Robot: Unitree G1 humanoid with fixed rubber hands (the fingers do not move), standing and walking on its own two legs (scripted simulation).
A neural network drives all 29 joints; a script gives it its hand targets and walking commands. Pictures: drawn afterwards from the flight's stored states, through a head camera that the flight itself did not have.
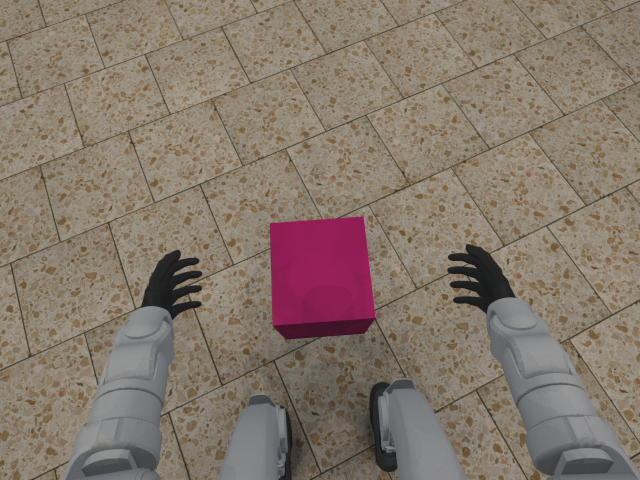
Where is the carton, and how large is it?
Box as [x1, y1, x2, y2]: [270, 216, 374, 338]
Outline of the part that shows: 363,216 270,223 272,322 273,326 285,338 364,333 373,320 374,310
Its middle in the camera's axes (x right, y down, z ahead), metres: +0.00 +0.10 +0.99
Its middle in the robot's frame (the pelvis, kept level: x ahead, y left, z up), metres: +0.48 +0.02 -0.55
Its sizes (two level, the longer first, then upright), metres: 0.235 0.218 0.271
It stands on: the floor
